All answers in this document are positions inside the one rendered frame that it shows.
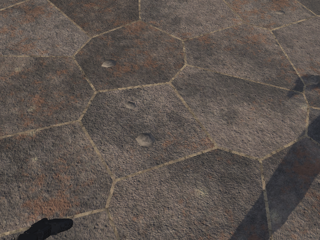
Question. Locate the left robot hand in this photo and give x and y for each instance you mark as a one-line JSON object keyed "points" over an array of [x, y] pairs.
{"points": [[45, 228]]}

